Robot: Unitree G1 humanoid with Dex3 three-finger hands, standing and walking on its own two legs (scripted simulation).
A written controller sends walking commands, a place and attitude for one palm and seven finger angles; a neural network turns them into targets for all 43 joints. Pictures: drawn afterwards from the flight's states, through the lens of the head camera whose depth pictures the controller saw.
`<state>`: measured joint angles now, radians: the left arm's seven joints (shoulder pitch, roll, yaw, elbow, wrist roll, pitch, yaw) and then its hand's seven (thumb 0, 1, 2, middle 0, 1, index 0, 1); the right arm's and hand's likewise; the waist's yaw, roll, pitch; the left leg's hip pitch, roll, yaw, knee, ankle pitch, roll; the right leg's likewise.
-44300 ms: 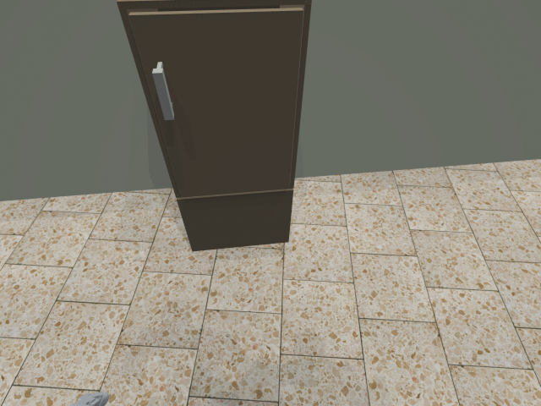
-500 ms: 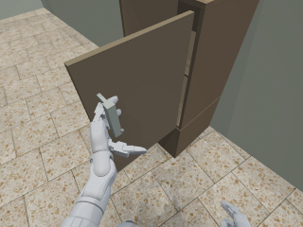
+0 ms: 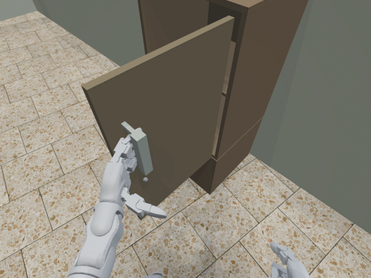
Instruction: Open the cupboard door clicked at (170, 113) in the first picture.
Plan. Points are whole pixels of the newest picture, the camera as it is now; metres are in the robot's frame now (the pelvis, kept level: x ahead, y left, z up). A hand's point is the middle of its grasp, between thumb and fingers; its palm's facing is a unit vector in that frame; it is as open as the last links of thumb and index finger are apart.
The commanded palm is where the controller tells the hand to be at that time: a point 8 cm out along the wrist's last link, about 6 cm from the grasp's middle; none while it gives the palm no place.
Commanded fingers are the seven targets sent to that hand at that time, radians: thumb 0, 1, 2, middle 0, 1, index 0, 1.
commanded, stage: slide the hand sideways off the handle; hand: left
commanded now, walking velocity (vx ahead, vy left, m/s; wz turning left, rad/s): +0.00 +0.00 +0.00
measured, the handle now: (136, 148) +0.37 +0.13 +0.08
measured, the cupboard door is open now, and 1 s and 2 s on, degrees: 89 89 89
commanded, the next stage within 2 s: draw the hand back to the body in 0.62 s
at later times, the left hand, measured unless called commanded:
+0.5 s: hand (115, 205) +0.25 +0.15 +0.06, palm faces +0.05 -1.00 -0.04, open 16.2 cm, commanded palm +0.22 +0.21 +0.07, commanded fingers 0.00 -0.50 0.30 -0.15 -0.30 -0.15 -0.30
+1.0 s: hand (92, 210) +0.22 +0.18 +0.10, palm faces +0.05 -1.00 -0.06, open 16.3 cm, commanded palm +0.20 +0.23 +0.10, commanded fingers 0.00 -0.50 0.30 -0.15 -0.30 -0.15 -0.30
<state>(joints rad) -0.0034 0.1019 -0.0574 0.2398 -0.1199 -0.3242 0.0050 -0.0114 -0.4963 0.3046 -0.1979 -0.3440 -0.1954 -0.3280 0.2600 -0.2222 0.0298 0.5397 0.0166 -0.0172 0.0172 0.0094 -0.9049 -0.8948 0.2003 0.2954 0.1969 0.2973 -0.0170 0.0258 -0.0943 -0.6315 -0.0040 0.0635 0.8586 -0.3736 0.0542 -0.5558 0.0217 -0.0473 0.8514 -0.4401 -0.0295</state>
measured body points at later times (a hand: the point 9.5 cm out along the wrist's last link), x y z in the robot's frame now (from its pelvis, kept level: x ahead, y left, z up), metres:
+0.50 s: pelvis +0.01 -0.02 +0.00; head +0.05 -0.03 +0.45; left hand +0.24 +0.20 +0.07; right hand +0.20 -0.24 -0.09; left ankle +0.03 +0.08 -0.70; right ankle -0.01 -0.10 -0.70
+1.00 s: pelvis +0.01 -0.02 +0.00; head +0.02 -0.04 +0.45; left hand +0.21 +0.23 +0.10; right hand +0.19 -0.25 -0.08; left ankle +0.03 +0.08 -0.70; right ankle -0.01 -0.10 -0.70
